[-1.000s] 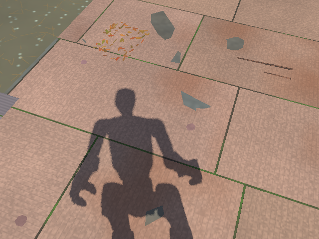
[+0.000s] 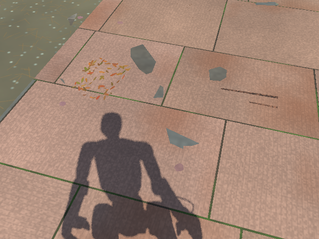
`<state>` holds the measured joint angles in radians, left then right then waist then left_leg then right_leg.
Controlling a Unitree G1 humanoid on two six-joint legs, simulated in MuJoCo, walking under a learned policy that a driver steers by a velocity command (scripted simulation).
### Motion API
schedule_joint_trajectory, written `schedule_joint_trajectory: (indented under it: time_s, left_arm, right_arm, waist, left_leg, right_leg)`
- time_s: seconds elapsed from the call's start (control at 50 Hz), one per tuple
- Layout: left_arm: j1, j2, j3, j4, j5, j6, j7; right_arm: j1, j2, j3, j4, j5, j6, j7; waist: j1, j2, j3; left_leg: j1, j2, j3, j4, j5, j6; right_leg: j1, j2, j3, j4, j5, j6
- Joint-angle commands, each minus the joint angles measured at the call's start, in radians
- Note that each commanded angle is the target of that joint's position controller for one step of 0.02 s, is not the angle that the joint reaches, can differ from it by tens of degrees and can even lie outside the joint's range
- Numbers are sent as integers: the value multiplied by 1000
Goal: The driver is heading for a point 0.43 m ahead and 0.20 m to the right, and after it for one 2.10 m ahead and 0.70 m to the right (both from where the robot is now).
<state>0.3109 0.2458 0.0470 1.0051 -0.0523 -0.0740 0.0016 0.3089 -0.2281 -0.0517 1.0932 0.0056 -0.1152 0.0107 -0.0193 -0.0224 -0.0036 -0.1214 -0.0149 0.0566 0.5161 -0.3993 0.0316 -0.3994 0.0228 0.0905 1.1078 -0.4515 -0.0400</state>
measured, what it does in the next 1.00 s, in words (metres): walks ahead, turning right: right foot, then left foot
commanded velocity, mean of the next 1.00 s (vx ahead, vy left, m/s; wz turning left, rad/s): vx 0.44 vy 0.00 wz -0.46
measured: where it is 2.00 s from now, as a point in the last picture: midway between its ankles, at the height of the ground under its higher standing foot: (200, 225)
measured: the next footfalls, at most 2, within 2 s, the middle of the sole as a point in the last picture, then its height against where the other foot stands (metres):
right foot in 0.30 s outside the picture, level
left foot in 0.82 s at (176, 211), level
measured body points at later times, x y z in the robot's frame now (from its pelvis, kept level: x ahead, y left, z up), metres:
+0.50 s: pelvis +0.24 -0.08 +0.01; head +0.26 -0.09 +0.46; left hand +0.40 +0.15 -0.11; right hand +0.29 -0.38 -0.11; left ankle +0.29 +0.09 -0.64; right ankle +0.26 -0.14 -0.73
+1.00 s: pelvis +0.52 -0.11 +0.01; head +0.55 -0.13 +0.46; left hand +0.72 +0.09 -0.12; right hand +0.51 -0.41 -0.10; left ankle +0.61 -0.05 -0.73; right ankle +0.39 -0.20 -0.65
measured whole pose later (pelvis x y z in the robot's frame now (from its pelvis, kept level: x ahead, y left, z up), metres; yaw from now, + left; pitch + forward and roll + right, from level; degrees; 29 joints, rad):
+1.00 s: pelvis +0.52 -0.11 +0.01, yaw -29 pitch +2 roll +1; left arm 0.28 0.28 0.06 0.80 -0.01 -0.03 0.03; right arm 0.16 -0.25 -0.04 0.82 -0.02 -0.11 0.03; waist 0.00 -0.03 0.04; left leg -0.31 -0.04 0.01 0.41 -0.14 0.04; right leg -0.45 0.03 0.11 1.13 -0.46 0.02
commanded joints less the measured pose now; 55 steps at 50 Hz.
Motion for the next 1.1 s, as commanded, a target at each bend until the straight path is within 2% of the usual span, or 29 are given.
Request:
schedule_joint_trajectory:
  time_s: [0.02,0.06,0.1,0.14,0.2,0.26,0.3,0.32,0.34,0.36,0.38,0.4,0.46,0.52,0.56,0.64,0.7,0.76,0.8,0.82,0.84,0.86,0.88,0.9,0.92,0.94,0.98,1.02,1.1]
  left_arm:
    - [-157,58,18,-114,-4,-16,-8]
    - [-163,32,17,-124,8,-1,-21]
    - [-241,4,5,-173,15,8,-29]
    - [-330,-20,-11,-221,23,8,-37]
    - [-378,12,-7,-268,26,16,-54]
    - [-286,76,25,-273,26,24,-68]
    - [-21,171,83,-207,20,38,-62]
    - [100,249,107,-181,18,52,-37]
    - [41,288,99,-220,29,42,-36]
    - [40,213,78,-214,37,25,-37]
    - [-10,173,66,-217,43,9,-36]
    - [-89,147,57,-233,42,-6,-43]
    - [-181,124,44,-266,51,-16,-39]
    - [-113,157,50,-255,44,-18,-16]
    - [-58,174,54,-247,44,-14,-1]
    - [13,176,56,-230,32,-1,12]
    - [61,168,56,-213,25,8,15]
    - [83,165,56,-207,33,20,24]
    - [79,160,54,-205,38,26,25]
    - [64,131,43,-213,43,26,21]
    - [52,100,27,-241,61,23,21]
    - [239,35,9,-225,34,14,16]
    - [242,135,22,-206,26,11,22]
    - [121,188,38,-221,24,17,25]
    - [47,183,39,-238,34,24,31]
    - [3,169,41,-253,50,28,33]
    - [29,104,33,-255,49,42,29]
    - [28,57,18,-259,48,51,30]
    - [-35,69,12,-265,50,63,30]
  right_arm:
    - [92,-74,5,-5,-3,-1,-3]
    - [73,-64,13,-17,-18,9,-12]
    - [46,-100,12,-31,-26,14,-28]
    - [57,-144,5,-36,-19,14,-41]
    - [101,-174,-5,-27,1,19,-44]
    - [76,-204,-18,-50,2,36,-50]
    - [46,-215,-22,-83,-4,50,-52]
    - [59,-164,-6,-113,-26,40,-44]
    - [123,-43,27,-164,-11,2,-24]
    - [-4,-139,3,-194,22,-40,-7]
    - [-64,-168,-6,-230,48,-56,-4]
    - [-67,-161,-8,-223,37,-59,-14]
    - [-15,-164,-29,-222,3,-13,-28]
    - [-123,-145,-31,-278,-27,11,-40]
    - [-224,-137,-30,-318,-28,10,-43]
    - [-354,-109,-17,-367,-16,-5,-25]
    - [-417,-124,-14,-403,-3,-16,-8]
    - [-416,-149,-16,-415,0,-34,11]
    - [-316,-171,-26,-393,-3,-44,12]
    - [-200,-207,-42,-368,-21,-49,5]
    - [-36,-269,-55,-353,-43,-50,-1]
    - [55,-323,-75,-305,-43,-31,4]
    - [49,-227,-53,-315,-9,-23,12]
    - [-23,-166,-35,-336,-4,-18,11]
    - [-95,-142,-21,-348,-15,-10,13]
    - [-129,-120,-12,-341,-17,-7,16]
    - [-152,-92,2,-315,-27,-7,20]
    - [-167,-121,-4,-295,-28,-1,15]
    - [-162,-182,-18,-265,-12,29,0]
  waist:
    - [-32,89,113]
    - [-20,114,114]
    - [-19,97,143]
    - [-36,91,153]
    - [-27,99,147]
    - [61,142,48]
    - [202,125,-99]
    - [216,-57,-173]
    - [101,-239,-306]
    - [155,-127,-257]
    - [122,-88,-122]
    - [62,36,-38]
    - [-23,16,-6]
    - [-3,3,31]
    - [33,-11,48]
    - [86,-44,35]
    - [108,-49,30]
    - [100,-72,14]
    - [48,-112,-20]
    - [-10,-104,-97]
    - [-78,-17,-256]
    - [-16,325,-389]
    - [-32,238,-358]
    - [-51,138,-217]
    - [-31,50,-143]
    - [-10,32,-82]
    - [43,99,-68]
    - [57,139,-82]
    - [40,139,-140]
  left_leg:
    - [284,325,-273,-264,502,124]
    - [186,263,-144,-317,510,95]
    - [88,235,-54,-371,506,96]
    - [28,227,11,-405,500,95]
    - [98,266,64,-378,640,91]
    - [189,291,125,-151,1143,60]
    - [57,252,137,228,1144,24]
    - [-202,164,142,585,599,-11]
    - [-527,-50,-21,929,-146,-42]
    - [-626,2,-186,984,-111,-7]
    - [-666,48,-165,932,-20,22]
    - [-611,96,-162,834,53,23]
    - [-446,155,-164,652,118,-8]
    - [-477,142,-131,484,238,-65]
    - [-513,118,-129,327,369,-85]
    - [-450,60,-122,83,532,-85]
    - [-457,41,-141,3,508,-74]
    - [-422,27,-137,-59,421,-52]
    - [-281,10,-102,-97,363,-8]
    - [-97,38,-114,-108,409,40]
    - [184,201,-267,-39,576,114]
    - [532,426,-676,-57,656,313]
    - [498,444,-763,-114,567,293]
    - [363,398,-596,-115,641,249]
    - [226,349,-464,-122,783,220]
    - [115,312,-382,-137,899,212]
    - [-2,240,-270,-183,950,185]
    - [-53,217,-204,-204,1027,197]
    - [-76,214,-152,-218,947,186]
  right_leg:
    - [-509,-96,57,92,128,-40]
    - [-415,-99,-5,12,233,-19]
    - [-353,-97,-64,-139,316,8]
    - [-262,-91,-124,-303,395,11]
    - [-199,-73,-166,-414,397,-26]
    - [-38,5,-222,-428,325,-91]
    - [342,57,-194,-489,327,-154]
    - [595,-114,102,-542,224,-214]
    - [785,-368,748,-781,-15,-415]
    - [725,-351,758,-881,-61,-367]
    - [592,-320,599,-887,-5,-319]
    - [419,-268,467,-898,127,-285]
    - [176,-180,290,-928,287,-244]
    - [90,-145,216,-952,332,-248]
    - [96,-126,206,-947,328,-228]
    - [128,-100,194,-906,321,-176]
    - [226,-126,257,-842,312,-171]
    - [331,-166,312,-748,392,-166]
    - [351,-165,315,-674,565,-148]
    - [328,-102,271,-525,699,-112]
    - [193,-38,195,-252,571,-64]
    - [-173,129,99,89,-70,23]
    - [-268,74,151,211,-174,34]
    - [-295,44,146,245,-108,46]
    - [-265,11,108,214,-57,59]
    - [-244,-16,88,145,-29,66]
    - [-128,-58,49,-13,14,70]
    - [-55,-58,-3,-178,62,91]
    - [93,-52,-41,-402,258,95]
